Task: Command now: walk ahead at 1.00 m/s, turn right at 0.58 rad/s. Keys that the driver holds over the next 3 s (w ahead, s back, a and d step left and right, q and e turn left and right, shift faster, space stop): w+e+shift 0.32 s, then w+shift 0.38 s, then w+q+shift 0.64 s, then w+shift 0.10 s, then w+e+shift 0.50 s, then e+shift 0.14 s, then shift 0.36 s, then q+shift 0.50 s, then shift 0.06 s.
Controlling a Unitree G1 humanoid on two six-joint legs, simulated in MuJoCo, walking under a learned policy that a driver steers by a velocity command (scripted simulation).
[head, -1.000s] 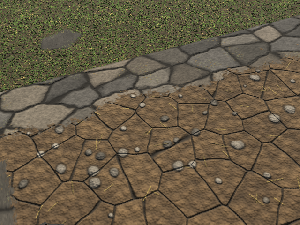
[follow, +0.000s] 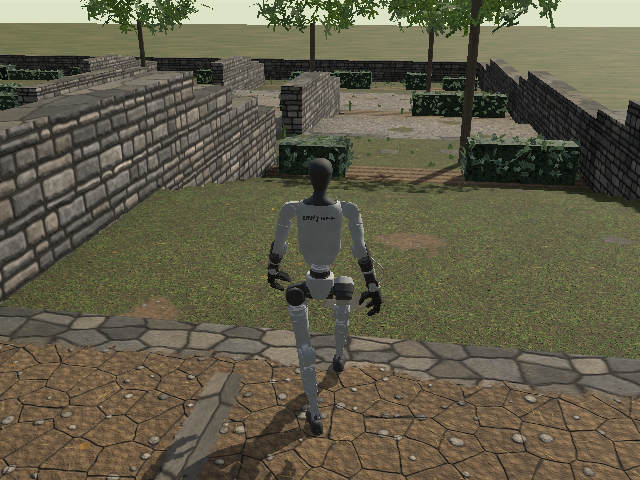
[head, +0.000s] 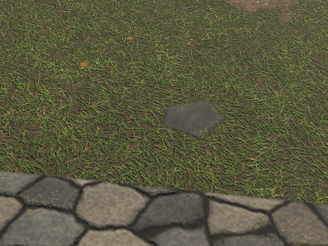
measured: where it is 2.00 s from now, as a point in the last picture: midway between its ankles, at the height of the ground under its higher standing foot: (187, 27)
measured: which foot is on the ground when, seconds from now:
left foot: down 0.00-0.08, up 0.10-0.50, down 0.52-0.94, up 0.96-1.00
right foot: up 0.00-0.06, down 0.08-0.54, up 0.56-0.92, down 0.94-1.00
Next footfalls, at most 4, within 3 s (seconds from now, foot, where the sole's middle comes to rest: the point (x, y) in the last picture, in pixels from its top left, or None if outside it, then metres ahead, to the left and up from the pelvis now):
0.08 right None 0.28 -0.05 -0.76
0.52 left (160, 181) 0.73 0.01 -0.76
0.94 right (233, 128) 1.01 -0.37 -0.76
1.38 left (196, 68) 1.46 -0.24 -0.76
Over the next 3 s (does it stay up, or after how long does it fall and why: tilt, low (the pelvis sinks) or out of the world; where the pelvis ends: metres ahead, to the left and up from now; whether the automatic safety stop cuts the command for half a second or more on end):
stays up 2.14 -0.28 0.01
